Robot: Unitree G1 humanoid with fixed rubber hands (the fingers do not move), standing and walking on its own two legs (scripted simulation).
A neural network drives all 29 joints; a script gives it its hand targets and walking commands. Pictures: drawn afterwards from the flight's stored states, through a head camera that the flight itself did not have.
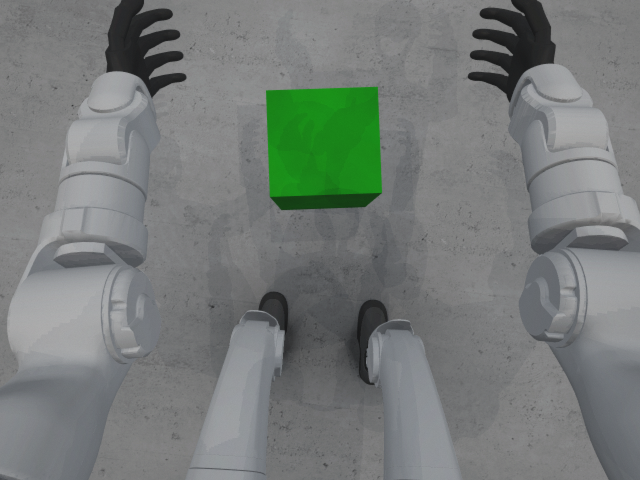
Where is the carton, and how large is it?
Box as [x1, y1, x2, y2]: [266, 87, 381, 209]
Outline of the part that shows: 377,87 266,90 270,197 281,209 365,206 381,192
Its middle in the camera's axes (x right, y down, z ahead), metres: +0.00 -0.19 +0.85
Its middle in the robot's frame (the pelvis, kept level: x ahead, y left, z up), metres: +0.55 +0.03 -0.53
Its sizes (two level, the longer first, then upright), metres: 0.210 0.200 0.250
